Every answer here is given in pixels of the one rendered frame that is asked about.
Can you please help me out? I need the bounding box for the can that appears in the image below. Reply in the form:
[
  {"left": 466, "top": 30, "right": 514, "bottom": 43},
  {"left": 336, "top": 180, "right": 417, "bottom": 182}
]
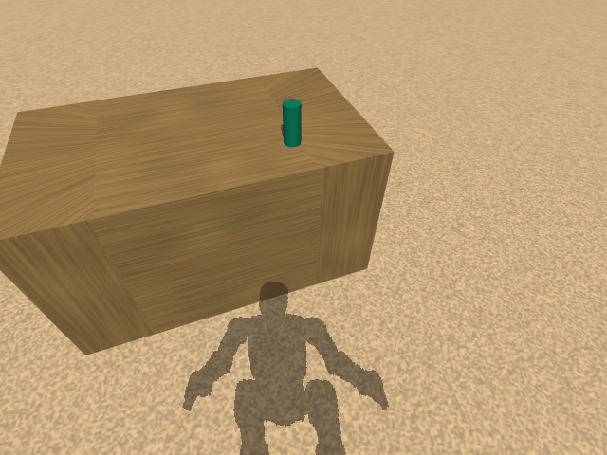
[{"left": 283, "top": 99, "right": 302, "bottom": 147}]

